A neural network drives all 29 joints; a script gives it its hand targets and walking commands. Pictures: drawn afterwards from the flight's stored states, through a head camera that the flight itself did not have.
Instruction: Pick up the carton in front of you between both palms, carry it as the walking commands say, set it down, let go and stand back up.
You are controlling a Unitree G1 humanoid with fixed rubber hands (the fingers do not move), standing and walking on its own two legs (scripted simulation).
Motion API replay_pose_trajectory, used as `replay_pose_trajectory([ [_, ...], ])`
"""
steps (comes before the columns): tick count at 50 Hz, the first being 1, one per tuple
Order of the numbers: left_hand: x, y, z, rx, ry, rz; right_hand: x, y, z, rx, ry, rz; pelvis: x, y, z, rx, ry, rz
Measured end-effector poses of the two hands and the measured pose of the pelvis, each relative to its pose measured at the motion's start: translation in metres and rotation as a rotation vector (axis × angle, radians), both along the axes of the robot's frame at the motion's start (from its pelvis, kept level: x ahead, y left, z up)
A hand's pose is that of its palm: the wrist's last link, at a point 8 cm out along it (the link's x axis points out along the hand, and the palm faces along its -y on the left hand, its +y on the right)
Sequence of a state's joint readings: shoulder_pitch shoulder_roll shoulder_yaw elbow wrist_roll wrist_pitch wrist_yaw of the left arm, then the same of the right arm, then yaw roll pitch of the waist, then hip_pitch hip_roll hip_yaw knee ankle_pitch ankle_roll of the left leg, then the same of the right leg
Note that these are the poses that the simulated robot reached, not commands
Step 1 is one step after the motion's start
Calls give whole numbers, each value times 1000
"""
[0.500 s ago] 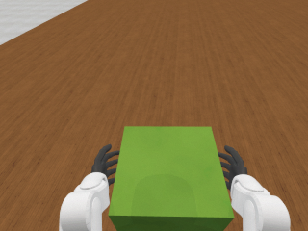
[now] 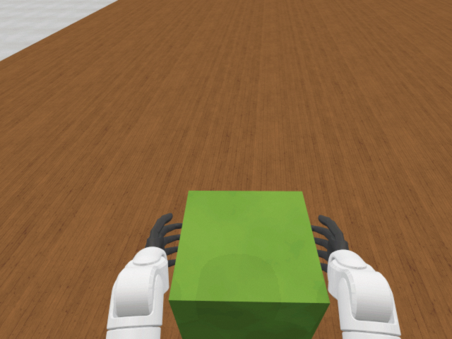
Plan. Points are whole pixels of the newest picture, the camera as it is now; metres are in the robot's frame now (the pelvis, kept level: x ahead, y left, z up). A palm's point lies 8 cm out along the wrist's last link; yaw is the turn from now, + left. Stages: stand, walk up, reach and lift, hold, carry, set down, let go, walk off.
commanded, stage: carry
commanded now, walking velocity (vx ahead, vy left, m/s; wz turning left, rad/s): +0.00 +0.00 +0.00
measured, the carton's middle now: (244, 276) +0.27 +0.00 -0.02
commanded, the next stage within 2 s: hold in 0.76 s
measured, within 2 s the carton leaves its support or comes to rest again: neither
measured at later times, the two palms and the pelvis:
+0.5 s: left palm (157, 252) +0.28 +0.16 +0.04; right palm (327, 255) +0.28 -0.14 +0.04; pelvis -0.01 +0.00 +0.00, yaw +0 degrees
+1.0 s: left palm (134, 277) +0.24 +0.19 +0.04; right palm (310, 256) +0.28 -0.11 +0.04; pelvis -0.02 +0.00 +0.01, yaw +7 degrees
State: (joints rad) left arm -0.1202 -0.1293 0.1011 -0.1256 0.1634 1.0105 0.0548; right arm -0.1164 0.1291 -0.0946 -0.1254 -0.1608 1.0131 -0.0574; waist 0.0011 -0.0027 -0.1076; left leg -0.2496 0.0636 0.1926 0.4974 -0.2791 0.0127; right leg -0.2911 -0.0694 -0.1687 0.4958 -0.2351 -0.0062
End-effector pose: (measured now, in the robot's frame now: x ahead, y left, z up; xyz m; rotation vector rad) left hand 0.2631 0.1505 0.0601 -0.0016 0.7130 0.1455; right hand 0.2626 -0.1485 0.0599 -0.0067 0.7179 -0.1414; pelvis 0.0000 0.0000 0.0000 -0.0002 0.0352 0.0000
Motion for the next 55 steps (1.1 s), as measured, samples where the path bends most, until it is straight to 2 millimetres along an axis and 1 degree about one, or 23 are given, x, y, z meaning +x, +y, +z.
replay_pose_trajectory([
  [10, 9, 2, -25, 33, 2, -22, 9, 2, -25, -31, 2, 21, -8, 2, 0, 0, -2, 0],
  [14, 14, 3, -32, 36, -13, -23, 14, 3, -32, -33, -12, 25, -10, 3, 0, 0, -2, 1],
  [18, 18, 4, -31, 35, -40, -21, 19, 4, -31, -32, -40, 25, -11, 4, -1, -1, 0, 2],
  [26, 20, 6, -22, 27, -66, -15, 21, 6, -22, -24, -66, 20, -8, 5, -2, -2, 3, 2],
  [38, 18, 9, -24, 26, -43, -16, 19, 9, -24, -26, -43, 22, -7, 8, -2, -3, -2, 2],
  [43, 6, 13, -21, 34, -40, -8, 12, 13, -21, -43, -41, 52, -11, 7, 6, -2, -89, 63],
  [50, -26, 35, -21, 31, -37, 106, 16, 37, -18, -47, -42, 169, -21, -2, 7, 12, -149, 123],
  [52, -32, 37, -19, 29, -41, 130, 15, 41, -16, -45, -46, 190, -25, -6, 7, 12, -161, 134],
  [55, -38, 36, -16, 30, -46, 146, 13, 40, -14, -39, -52, 202, -30, -10, 6, 12, -176, 146],
])
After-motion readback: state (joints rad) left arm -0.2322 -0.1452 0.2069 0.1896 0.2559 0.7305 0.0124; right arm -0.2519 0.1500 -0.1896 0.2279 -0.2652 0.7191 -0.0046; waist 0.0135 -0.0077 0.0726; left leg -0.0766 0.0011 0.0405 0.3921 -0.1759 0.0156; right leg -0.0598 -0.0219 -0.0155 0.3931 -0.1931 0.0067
